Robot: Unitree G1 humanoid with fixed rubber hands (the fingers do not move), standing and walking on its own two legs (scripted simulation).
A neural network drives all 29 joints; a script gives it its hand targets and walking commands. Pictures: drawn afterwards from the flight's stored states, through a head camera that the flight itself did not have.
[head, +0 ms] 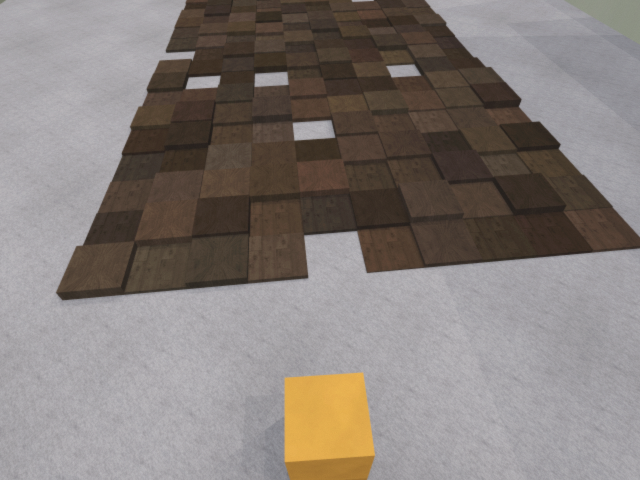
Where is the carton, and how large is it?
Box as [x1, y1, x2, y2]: [285, 373, 374, 479]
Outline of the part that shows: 362,373 285,378 285,464 290,479 366,479 374,456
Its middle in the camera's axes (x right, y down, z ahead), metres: +0.02 +0.52 +1.06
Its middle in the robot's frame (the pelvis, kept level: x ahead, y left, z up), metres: +0.40 +0.03 -0.66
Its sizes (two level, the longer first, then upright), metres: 0.210 0.200 0.250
